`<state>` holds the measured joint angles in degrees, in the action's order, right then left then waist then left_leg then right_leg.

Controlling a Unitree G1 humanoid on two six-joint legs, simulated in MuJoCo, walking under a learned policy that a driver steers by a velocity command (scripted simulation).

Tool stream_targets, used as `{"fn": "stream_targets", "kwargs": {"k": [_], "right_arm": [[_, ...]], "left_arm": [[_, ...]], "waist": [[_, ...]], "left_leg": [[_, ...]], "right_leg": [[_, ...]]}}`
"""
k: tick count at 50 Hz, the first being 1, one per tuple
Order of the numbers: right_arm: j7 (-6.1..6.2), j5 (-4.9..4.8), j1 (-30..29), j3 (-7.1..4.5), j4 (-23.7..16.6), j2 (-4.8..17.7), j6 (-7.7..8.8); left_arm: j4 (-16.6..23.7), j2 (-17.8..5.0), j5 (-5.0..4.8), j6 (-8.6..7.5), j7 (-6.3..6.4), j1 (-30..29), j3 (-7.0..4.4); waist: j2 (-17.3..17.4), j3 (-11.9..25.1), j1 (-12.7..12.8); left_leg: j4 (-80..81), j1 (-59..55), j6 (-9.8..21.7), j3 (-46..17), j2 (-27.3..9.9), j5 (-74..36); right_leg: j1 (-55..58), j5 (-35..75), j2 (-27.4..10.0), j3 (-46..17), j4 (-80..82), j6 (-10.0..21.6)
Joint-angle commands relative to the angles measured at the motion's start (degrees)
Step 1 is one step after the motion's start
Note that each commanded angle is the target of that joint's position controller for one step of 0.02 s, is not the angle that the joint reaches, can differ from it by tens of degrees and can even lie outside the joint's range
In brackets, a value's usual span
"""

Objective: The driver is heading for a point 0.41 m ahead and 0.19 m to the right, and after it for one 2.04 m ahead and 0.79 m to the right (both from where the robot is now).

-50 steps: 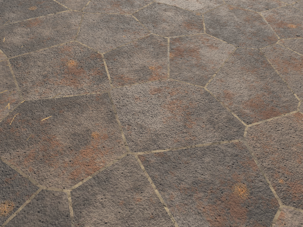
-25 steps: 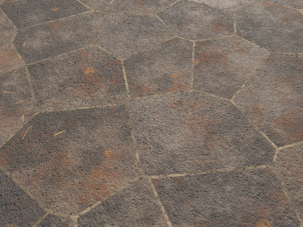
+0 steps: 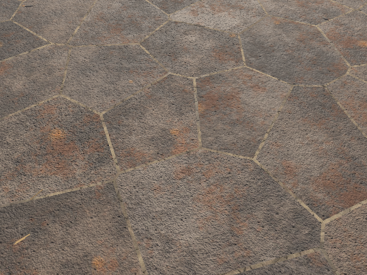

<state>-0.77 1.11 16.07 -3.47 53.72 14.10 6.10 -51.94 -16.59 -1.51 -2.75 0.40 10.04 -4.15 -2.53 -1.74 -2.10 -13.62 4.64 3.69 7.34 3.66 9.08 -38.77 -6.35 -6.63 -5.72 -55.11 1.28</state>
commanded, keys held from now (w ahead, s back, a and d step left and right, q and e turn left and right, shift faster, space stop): w+e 0.72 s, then w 0.28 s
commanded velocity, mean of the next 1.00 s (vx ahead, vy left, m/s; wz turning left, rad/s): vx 0.50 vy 0.00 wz -0.47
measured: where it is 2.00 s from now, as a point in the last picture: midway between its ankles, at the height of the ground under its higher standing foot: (259, 194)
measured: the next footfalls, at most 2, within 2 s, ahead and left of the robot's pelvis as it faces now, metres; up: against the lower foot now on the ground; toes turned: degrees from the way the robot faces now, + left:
right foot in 0.26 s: +0.31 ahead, -0.16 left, +0.00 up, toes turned -12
left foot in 0.76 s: +0.66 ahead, -0.07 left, +0.00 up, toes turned -29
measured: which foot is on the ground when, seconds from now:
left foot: down 0.00-0.28, up 0.30-0.74, down 0.76-1.00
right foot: up 0.00-0.24, down 0.26-0.78, up 0.80-1.00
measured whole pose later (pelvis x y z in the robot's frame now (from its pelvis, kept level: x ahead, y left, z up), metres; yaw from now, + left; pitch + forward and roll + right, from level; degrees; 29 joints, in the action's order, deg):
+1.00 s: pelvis +0.58 -0.14 +0.00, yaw -30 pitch +2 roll +1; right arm -1.2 0.0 17.7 -3.3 49.7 14.9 5.9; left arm -41.6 -16.8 -0.5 -3.0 0.3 12.0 -3.6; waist -2.4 -1.2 -2.9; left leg -18.4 10.0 2.5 1.6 2.8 10.1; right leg -34.0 -16.1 -4.0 -3.1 -56.1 1.0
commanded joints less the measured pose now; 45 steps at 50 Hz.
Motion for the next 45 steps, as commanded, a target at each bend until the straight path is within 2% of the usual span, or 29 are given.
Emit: {"fn": "stream_targets", "kwargs": {"k": [1, 3, 6, 9, 11, 12, 13, 14, 15, 16, 17, 18, 19, 20, 23, 25, 28, 31, 35, 36, 37, 38, 39, 40, 41, 42, 43, 44, 45], "right_arm": [[1.03, -0.10, -4.5, -1.50, -3.8, 8.3, 0.97], [1.48, -0.44, -2.8, -1.61, -3.2, 9.0, 0.69], [1.76, -1.03, 0.8, -1.97, -1.6, 9.9, -0.40], [1.92, -1.75, 1.5, -2.53, -1.3, 11.1, -1.96], [2.37, -1.96, -0.2, -3.07, -2.2, 12.8, -2.86], [2.61, -1.98, -1.1, -3.15, -2.6, 13.2, -3.44], [2.86, -1.95, -1.5, -2.77, -3.3, 12.6, -3.66], [2.68, -0.50, 0.6, -1.45, -5.2, 8.7, -2.93], [1.69, -0.43, 2.3, 0.40, -7.5, 3.6, -0.59], [0.67, -2.61, -3.8, -0.63, -8.5, 8.5, 1.68], [0.28, -3.82, -7.0, -0.71, -9.5, 9.2, 2.82], [0.69, -2.88, -7.3, -0.77, -9.1, 8.7, 3.18], [1.14, -1.47, -7.3, -1.44, -8.6, 9.6, 2.72], [1.11, -1.10, -6.5, -1.68, -8.6, 9.6, 1.93], [1.33, -0.27, -7.2, -1.52, -9.6, 7.8, 0.26], [1.46, -0.14, -11.9, -1.17, -11.3, 6.9, 0.02], [0.85, -0.55, -17.6, -0.47, -13.2, 5.3, 0.44], [0.17, -1.40, -21.6, -0.46, -15.1, 6.0, 0.92], [-0.62, -1.60, -20.2, -1.24, -15.6, 8.8, 1.99], [-0.55, -1.57, -17.3, -1.60, -14.9, 9.5, 2.29], [-0.32, -1.11, -11.2, -2.37, -13.3, 10.9, 2.59], [-0.01, 0.03, -2.7, -3.01, -12.2, 13.2, 2.76], [0.12, 0.81, 5.2, -4.44, -10.3, 18.1, 2.09], [-0.58, -1.02, 6.3, -3.80, -8.9, 14.5, 1.69], [-0.54, -1.80, 3.0, -2.58, -9.8, 10.0, 1.42], [-0.45, -1.31, -0.6, -1.96, -10.5, 8.4, 0.90], [-0.47, -0.82, -3.0, -1.53, -10.4, 7.6, 0.54], [-0.42, -0.31, -3.9, -1.03, -10.2, 6.5, 0.56], [-0.45, -0.21, -4.1, -0.86, -9.8, 6.3, 0.64]], "left_arm": [[2.7, -2.2, 0.46, -0.49, -0.72, -0.1, -0.45], [4.3, -1.2, 0.66, -0.66, -1.39, -4.5, 0.12], [7.3, -0.7, 0.59, -0.61, -2.36, -9.5, 0.66], [10.1, -1.6, 0.40, -0.43, -3.56, -11.4, 0.49], [10.6, -3.8, 0.34, -0.13, -3.97, -7.6, -0.61], [9.4, -5.8, 0.16, 0.02, -3.90, -1.1, -1.85], [6.9, -9.4, -0.05, 0.18, -3.21, 8.8, -3.91], [5.6, -15.4, -0.18, 0.80, -1.79, 15.9, -5.82], [7.4, -17.2, -0.25, 0.19, -1.99, 13.0, -5.42], [7.8, -12.2, 0.36, -0.33, -2.22, 13.3, -3.87], [7.9, -9.4, 0.55, -0.87, -2.11, 11.3, -3.19], [8.6, -7.9, 0.50, -1.23, -2.15, 7.2, -2.74], [9.6, -5.7, 0.69, -1.38, -2.01, 3.9, -2.06], [10.5, -5.2, 1.21, -1.41, -1.77, 2.3, -1.74], [10.7, -7.5, 0.78, -1.62, -0.76, 3.5, -2.28], [10.4, -8.7, 0.62, -1.52, 0.04, 5.4, -2.63], [9.9, -8.6, 0.37, -0.94, 0.54, 7.6, -2.66], [8.8, -8.4, 0.06, -0.61, 0.56, 10.4, -2.68], [8.7, -8.2, 0.20, 0.24, 1.21, 11.2, -2.79], [9.0, -8.1, 0.31, 0.47, 1.24, 10.6, -2.79], [9.4, -6.7, 0.54, 0.49, 1.09, 9.7, -2.25], [10.3, -4.0, 1.28, 0.31, 0.75, 9.5, -1.08], [10.9, -0.2, 0.13, -0.34, 0.65, 17.8, 0.02], [9.9, -3.0, -0.72, -0.78, 0.66, 20.2, 0.12], [10.0, -7.5, -0.86, -0.76, 0.59, 14.5, -0.92], [11.1, -8.1, -0.24, -0.71, 0.67, 9.2, -1.04], [12.2, -7.4, 0.60, -0.94, 0.62, 5.8, -1.08], [12.5, -6.6, 0.86, -0.99, 0.39, 5.1, -1.18], [12.5, -5.3, 0.66, -0.93, 0.16, 5.9, -0.98]], "waist": [[5.3, -1.5, 1.7], [4.5, -2.6, -0.1], [3.6, -4.1, -2.1], [4.7, -4.0, -1.4], [7.1, -0.1, 1.7], [7.4, 3.7, 5.5], [5.6, 8.8, 10.4], [-4.7, 14.7, 10.7], [-12.5, 21.4, 5.9], [-5.9, 20.0, 9.3], [-3.2, 13.1, 8.7], [2.4, 8.2, 5.7], [2.5, 5.9, 3.8], [1.3, 5.0, 2.2], [1.2, 3.3, 1.3], [0.8, 1.7, 2.6], [-1.3, 0.9, 5.0], [-2.2, 0.5, 6.6], [-3.9, 1.2, 5.1], [-4.8, 2.1, 3.5], [-4.5, 5.6, 0.4], [-1.5, 13.5, -3.3], [14.2, 22.3, -1.6], [19.5, 22.0, -1.5], [12.2, 13.0, -2.8], [7.3, 7.4, -2.4], [5.7, 3.1, -1.4], [6.4, 1.7, 0.1], [7.7, 1.7, 1.1]], "left_leg": [[9.1, 3.7, 6.5, -4.5, -15.7, -9.3], [9.6, 2.5, 5.9, -1.8, -15.9, -9.6], [7.4, -4.8, 5.6, 0.2, -18.1, -12.2], [2.0, -11.4, 4.5, 1.7, -20.3, -22.0], [-6.7, -12.5, 3.2, 3.5, -20.4, -42.2], [-16.0, -11.0, 2.1, 4.6, -19.3, -49.1], [-29.5, -4.0, -0.1, 5.9, -16.7, -45.5], [-49.6, 14.9, -3.3, 6.5, -12.0, -19.4], [-65.6, 34.0, -5.5, -4.9, 0.2, 23.9], [-67.9, 40.7, -3.7, -13.2, -3.2, 22.1], [-65.0, 42.5, -2.2, -12.4, -5.9, 17.4], [-59.0, 39.6, -2.0, -12.1, -8.5, 13.2], [-53.9, 35.6, -2.4, -12.0, -10.2, 10.6], [-52.0, 32.2, -3.0, -12.3, -10.9, 9.0], [-44.0, 30.7, -5.9, -10.8, -10.3, 4.8], [-35.2, 31.5, -7.3, -10.2, -9.0, -2.3], [-22.1, 27.1, -7.4, -9.5, -6.0, -13.3], [-16.5, 24.8, -6.7, -10.3, -4.5, -16.2], [-12.8, 23.2, -4.4, -12.0, -4.1, -8.5], [-11.9, 19.4, -3.3, -11.2, -3.7, -6.5], [-10.2, 10.9, -1.5, -10.2, -4.0, -7.7], [-12.9, -3.9, 2.1, -16.1, -11.0, -6.5], [-10.8, -25.8, 11.7, -40.1, -23.6, 3.0], [-4.4, -27.7, 13.8, -54.3, -27.4, 15.2], [-3.3, -20.5, 11.0, -47.2, -25.0, 19.9], [-2.6, -12.4, 9.0, -39.0, -22.4, 15.6], [-1.1, -5.1, 8.6, -33.5, -20.2, 8.9], [0.2, -0.9, 8.1, -29.4, -18.3, 3.8], [1.4, 1.4, 7.9, -26.8, -17.1, 0.7]], "right_leg": [[1.0, 10.3, -0.6, 0.2, 8.0, -0.5], [1.8, 13.3, -0.2, 3.1, 13.1, -0.4], [-1.1, 11.3, 0.3, 4.8, 17.7, 0.6], [-1.8, 3.1, 1.8, 7.4, 19.9, 2.6], [6.1, -3.1, 5.6, 11.1, 19.6, 4.8], [14.8, -4.0, 8.2, 12.6, 20.4, 6.3], [29.8, -1.3, 10.0, 11.2, 23.7, 8.6], [48.5, -4.1, -1.9, -9.1, 25.1, 14.2], [61.3, -12.3, -12.7, -41.0, 35.7, 24.2], [61.2, -13.0, -12.0, -38.6, 39.0, 21.4], [54.7, -9.4, -9.9, -29.3, 38.7, 18.9], [45.5, -3.8, -7.2, -22.6, 39.0, 16.8], [39.0, 1.4, -5.2, -18.0, 40.0, 15.6], [34.6, 4.5, -4.1, -16.5, 41.3, 15.6], [28.7, 11.1, -2.4, -12.3, 43.4, 16.0], [26.9, 11.6, -0.6, -10.0, 43.6, 14.7], [24.6, 6.7, 2.3, -7.6, 42.6, 11.7], [26.3, 3.1, 1.1, -10.8, 41.0, 10.6], [34.0, 5.1, -1.8, -17.1, 33.8, 9.6], [34.3, 8.1, -1.6, -17.8, 31.4, 9.1], [33.8, 13.3, 0.8, -15.9, 25.8, 7.7], [28.1, 9.9, 3.7, -12.4, 12.6, 5.8], [8.0, -10.3, 12.4, -5.2, -7.7, 1.0], [-1.8, -27.2, 11.2, -5.7, -16.6, 0.3], [-5.3, -22.9, 8.2, -6.4, -20.1, 0.2], [-4.7, -18.6, 6.1, -3.9, -19.3, 0.2], [-3.7, -15.8, 4.6, -2.8, -16.0, 0.3], [-1.3, -13.8, 2.9, -2.5, -12.8, 0.6], [1.0, -13.1, 2.1, -1.7, -10.3, 0.6]]}}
